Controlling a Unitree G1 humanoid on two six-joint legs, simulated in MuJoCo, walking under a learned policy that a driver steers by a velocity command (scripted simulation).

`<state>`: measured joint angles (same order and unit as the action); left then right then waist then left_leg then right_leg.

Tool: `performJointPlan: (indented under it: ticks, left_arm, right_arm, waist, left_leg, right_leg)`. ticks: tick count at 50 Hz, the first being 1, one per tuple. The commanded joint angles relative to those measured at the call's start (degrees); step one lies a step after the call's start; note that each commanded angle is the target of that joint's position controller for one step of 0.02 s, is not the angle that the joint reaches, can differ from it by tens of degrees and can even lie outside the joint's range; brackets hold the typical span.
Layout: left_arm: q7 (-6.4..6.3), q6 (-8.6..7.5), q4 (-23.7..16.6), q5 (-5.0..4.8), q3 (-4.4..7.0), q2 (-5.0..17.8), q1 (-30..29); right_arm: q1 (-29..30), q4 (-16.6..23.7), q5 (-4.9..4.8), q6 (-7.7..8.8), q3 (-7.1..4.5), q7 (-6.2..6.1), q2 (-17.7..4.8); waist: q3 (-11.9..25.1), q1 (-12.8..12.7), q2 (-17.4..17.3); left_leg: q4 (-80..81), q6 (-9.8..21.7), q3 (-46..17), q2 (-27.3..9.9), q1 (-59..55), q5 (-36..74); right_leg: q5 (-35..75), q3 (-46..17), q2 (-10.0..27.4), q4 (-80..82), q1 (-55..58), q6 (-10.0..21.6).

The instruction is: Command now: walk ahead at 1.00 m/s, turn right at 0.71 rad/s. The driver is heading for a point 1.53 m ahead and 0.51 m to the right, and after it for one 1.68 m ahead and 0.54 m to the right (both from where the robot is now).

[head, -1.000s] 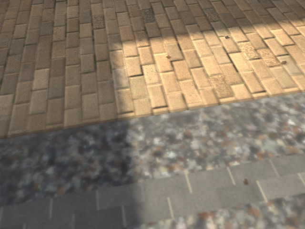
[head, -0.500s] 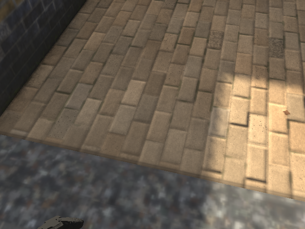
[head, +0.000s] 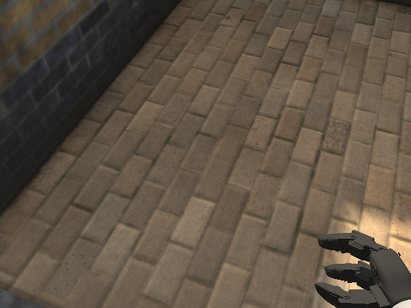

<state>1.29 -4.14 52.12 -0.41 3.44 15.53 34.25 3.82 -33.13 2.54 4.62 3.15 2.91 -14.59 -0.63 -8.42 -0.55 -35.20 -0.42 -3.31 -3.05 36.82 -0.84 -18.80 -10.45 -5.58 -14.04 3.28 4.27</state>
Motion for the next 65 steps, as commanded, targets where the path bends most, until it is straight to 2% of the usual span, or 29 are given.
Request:
performJointPlan:
  ticks: [1, 3, 4, 5, 6, 8, 12, 19, 21, 23, 24, 25, 26, 27, 29, 31, 33, 37, 42, 44, 45, 46, 47, 48, 50, 54, 59, 63, 65]
  left_arm:
    - [-0.39, -1.2, -5.04, -0.32, 2.95, 12.26, -6.06]
    - [-0.2, -1.11, -5.18, -0.07, 3.46, 14.0, -7.48]
    - [-0.28, -1.76, -6.83, 0.02, 2.3, 9.43, -8.91]
    - [-0.73, -1.36, -9.14, -2.0, 0.37, 1.76, -3.93]
    - [-1.04, -0.4, -9.47, -0.61, 0.41, 5.51, -7.1]
    - [-0.09, 0.75, -9.63, 1.14, 0.86, 6.67, -16.01]
    - [2.07, 3.71, -13.04, 2.21, -0.05, 2.03, -21.9]
    - [4.84, 3.82, -20.38, 2.26, -2.29, 2.65, -36.28]
    - [4.65, 3.53, -18.99, 2.07, -1.89, 4.47, -33.71]
    - [3.72, 3.15, -15.34, 1.98, -0.37, 7.91, -20.49]
    - [2.68, 3.0, -11.44, 2.07, 1.16, 10.54, -7.86]
    - [0.99, 3.31, -8.88, 1.53, 2.87, 13.31, -4.23]
    - [-0.04, 4.26, -10.19, 1.5, 4.06, 19.46, -9.35]
    - [-0.31, 4.92, -13.08, 2.08, 4.88, 22.18, -9.17]
    - [-1.39, 4.51, -12.42, 1.64, 3.95, 16.34, -12.85]
    - [-1.74, 2.62, -12.22, 1.38, 2.89, 13.64, -16.04]
    - [-1.41, 1.09, -11.79, 1.04, 1.98, 11.52, -16.92]
    - [-0.73, -0.37, -11.71, 0.9, 2.66, 12.04, -16.99]
    - [-0.71, -0.2, -10.28, 0.29, 3.66, 13.66, -13.03]
    - [-0.91, -0.25, -8.63, 1.27, 3.52, 15.19, -11.61]
    - [-0.75, -0.35, -8.55, 2.01, 3.27, 14.87, -13.44]
    - [-1.05, -1.01, -9.53, 2.71, 1.8, 9.68, -14.67]
    - [-0.14, -1.67, -12.41, -0.1, -0.09, 2.43, -6.68]
    - [-0.79, -1.3, -11.03, 1.88, -0.76, 5.57, -9.52]
    - [-0.06, -1.13, -12.89, 3.32, -0.68, 7.8, -20.29]
    - [1.0, -0.05, -17.81, 5.3, -2.41, 5.03, -27.11]
    - [2.4, -0.68, -22.27, 2.7, -4.64, 3.81, -37.4]
    - [0.46, -0.79, -20.89, 2.59, -3.02, 7.19, -34.24]
    - [-1.42, -1.31, -16.91, 3.54, -1.07, 10.11, -19.77]
  right_arm:
    - [-2.08, 1.92, -0.3, 0.6, -3.07, -1.39, -8.07]
    - [-17.64, -2.19, 0.1, 1.15, -5.09, -3.17, -11.12]
    - [-29.68, -3.29, 1.24, 1.26, -6.96, -4.56, -15.63]
    - [-29.53, -3.47, 2.87, 0.72, -7.7, -4.69, -18.78]
    - [-25.66, -3.61, 1.27, 0.11, -8.05, -4.64, -16.1]
    - [-20.96, -4.43, 0.7, 0.49, -6.42, -3.94, -7.99]
    - [-24.64, -9.87, -1.16, 2.18, -5.56, -3.23, -4.07]
    - [-22.92, -12.83, -1.31, 3.5, -6.21, -3.28, -7.75]
    - [-25.98, -12.96, -1.22, 2.84, -7.0, -3.86, -11.54]
    - [-24.59, -11.99, -0.91, 0.97, -8.14, -4.62, -15.87]
    - [-21.94, -10.71, -0.64, 0.1, -8.3, -4.67, -16.29]
    - [-22.63, -11.02, 0.14, -0.32, -8.07, -3.85, -14.01]
    - [-25.7, -7.83, 1.13, 0.21, -5.85, -3.18, -5.7]
    - [-24.16, -1.53, -0.54, 1.39, -5.78, -3.28, -8.89]
    - [-17.87, -1.4, -0.22, 2.84, -5.47, -3.19, -11.06]
    - [-19.11, -2.23, 1.51, 1.04, -4.88, -3.38, -9.7]
    - [-18.87, -1.86, 1.93, -1.43, -4.67, -3.27, -8.36]
    - [-5.66, 3.39, 0.04, -1.64, -3.14, -2.05, -4.65]
    - [-4.78, 3.07, -1.33, -1.18, -4.08, -2.12, -7.57]
    - [-16.3, -0.8, -0.76, -0.71, -5.93, -3.01, -10.73]
    - [-27.1, -3.75, -0.69, -0.6, -7.01, -3.93, -12.36]
    - [-38.89, -6.02, 0.26, -0.38, -8.29, -5.1, -16.09]
    - [-35.84, -7.24, 1.0, -0.39, -9.54, -4.32, -21.54]
    - [-28.69, -5.68, 0.22, -0.78, -9.07, -3.0, -15.86]
    - [-24.8, -6.74, -0.75, -0.59, -8.14, -2.13, -10.09]
    - [-30.14, -12.09, -1.77, 0.39, -7.27, -2.11, -8.22]
    - [-27.29, -11.25, -2.31, 0.51, -9.05, -2.12, -11.88]
    - [-30.59, -12.55, -3.18, 0.46, -9.48, -1.7, -12.9]
    - [-30.1, -12.55, -3.32, 0.43, -9.81, -1.49, -13.82]
  waist:
    - [0.51, 7.25, 2.94]
    - [9.93, 15.12, 1.65]
    - [17.72, 19.82, -3.36]
    - [23.67, 14.98, -15.8]
    - [18.41, 14.06, -13.8]
    - [4.88, 13.33, -2.93]
    - [-1.25, 9.67, -4.85]
    - [-7.71, 7.09, -0.96]
    - [-3.94, 5.58, -2.33]
    - [4.32, -2.25, -5.06]
    - [9.85, -7.68, -4.7]
    - [10.1, -6.76, 1.45]
    - [8.47, 1.52, 14.69]
    - [21.31, 0.93, 12.58]
    - [4.83, 4.15, -1.48]
    - [-0.78, 9.5, -5.04]
    - [-2.88, 11.98, -4.86]
    - [-5.47, 8.79, -1.12]
    - [-0.83, 6.21, 2.33]
    - [6.52, 11.38, 1.52]
    - [10.71, 17.62, 0.94]
    - [16.02, 21.98, -4.41]
    - [20.39, 12.84, -29.01]
    - [11.46, 12.37, -15.16]
    - [2.8, 11.64, -0.15]
    - [-2.04, 8.81, -3.78]
    - [-3.63, 9.12, -3.71]
    - [0.39, 8.15, -2.21]
    - [9.44, 1.12, 0.53]
  left_leg:
    - [4.58, 0.7, 3.77, 4.53, -22.74, -0.82]
    - [4.5, 2.43, 2.36, 2.7, -42.53, -7.61]
    - [6.04, 4.37, -10.61, -10.25, -54.71, -27.78]
    - [16.02, 8.95, -39.24, -25.61, -63.25, -45.19]
    - [20.35, 10.62, -44.87, -23.86, -57.24, -49.73]
    - [20.06, 9.02, -24.39, -18.09, -43.71, -29.41]
    - [23.01, 6.0, -5.3, -13.77, -36.11, -5.85]
    - [28.75, 2.52, 18.12, -7.95, -28.67, 22.13]
    - [21.15, 1.89, 19.22, -8.47, -34.39, 48.29]
    - [1.46, 1.79, 18.18, -10.89, -35.15, 61.88]
    - [-14.94, 2.36, 16.73, -11.54, -29.24, 57.91]
    - [-35.88, 1.4, 16.33, -4.97, -17.37, 15.96]
    - [-60.0, -0.76, 13.99, 3.14, 1.56, -30.19]
    - [-64.79, -0.92, 0.98, 4.36, 13.55, -27.56]
    - [-51.7, -0.58, -1.32, -1.13, 14.31, -19.04]
    - [-43.67, -2.07, -1.81, -3.75, 5.18, -20.85]
    - [-35.08, -3.88, -1.04, -5.34, -0.29, -24.09]
    - [-11.88, -4.19, 1.95, -3.74, -9.49, -2.16]
    - [3.1, -1.64, 1.76, 0.78, -18.47, 4.05]
    - [3.46, 0.7, 5.14, 4.11, -27.17, -4.57]
    - [3.26, 1.82, 6.39, 3.5, -37.31, -8.51]
    - [2.36, 3.48, -4.86, -5.31, -48.71, -26.74]
    - [19.1, 11.63, -45.91, -18.43, -56.98, -37.84]
    - [21.88, 14.14, -51.27, -17.65, -52.3, -43.77]
    - [20.6, 14.13, -34.27, -12.7, -39.46, -31.69]
    - [23.17, 14.27, -24.51, -6.0, -29.93, -17.49]
    - [30.51, 13.08, -16.46, -2.25, -13.97, -6.69]
    - [20.23, 9.94, -15.78, -3.41, -22.28, 12.68]
    - [-3.83, 7.51, -11.96, 1.57, -17.02, 18.0]
  right_leg:
    - [36.9, -8.98, 10.6, -2.36, -14.25, 5.24]
    - [40.9, -6.37, 6.73, -26.02, -19.31, 2.87]
    - [24.6, -2.59, 3.9, -43.95, -27.42, 2.58]
    - [-10.06, 2.76, -0.23, -60.75, -42.41, 1.65]
    - [-3.94, 4.65, 3.99, -65.38, -48.93, 2.51]
    - [2.74, 5.93, 8.46, -61.85, -49.31, 2.05]
    - [3.0, 6.95, 11.95, -59.09, -50.28, 1.07]
    - [20.64, 18.61, 8.53, -33.59, -38.72, 3.33]
    - [19.14, 22.5, 3.1, -30.52, -30.77, 5.19]
    - [13.92, 21.45, -0.41, -30.0, -15.48, 7.41]
    - [12.3, 17.88, -0.98, -27.59, -0.93, 9.61]
    - [7.97, 12.19, 0.88, -24.4, 9.87, 11.09]
    - [20.44, -7.61, 12.06, -26.38, 15.69, 15.34]
    - [3.41, -31.23, 19.45, -11.12, 26.11, 24.41]
    - [-5.24, -31.7, 18.65, 0.59, 7.78, 19.24]
    - [5.45, -23.09, 14.09, 0.56, -9.25, 17.83]
    - [8.36, -16.98, 10.37, 2.06, -20.33, 17.46]
    - [13.57, -10.47, 3.94, 4.51, -29.58, 13.41]
    - [29.4, -13.02, 6.57, -2.28, -15.49, 8.4]
    - [48.91, -10.13, 7.7, -16.31, -6.52, 6.33]
    - [49.64, -6.88, 6.19, -30.46, -9.44, 5.03]
    - [35.16, -2.78, 3.34, -52.2, -19.09, 4.08]
    - [-5.53, 1.44, -7.11, -67.39, -37.53, 0.77]
    - [-4.29, 0.09, -1.88, -69.71, -46.62, 2.48]
    - [1.72, 3.05, 3.92, -63.24, -45.47, 1.72]
    - [-2.06, 5.72, 7.85, -49.68, -44.45, -1.93]
    - [14.83, 10.99, 5.98, -24.58, -24.81, -5.28]
    - [15.19, 10.7, 4.21, -17.44, -15.02, -3.97]
    - [8.76, 9.21, 6.2, -16.72, 4.23, -2.01]
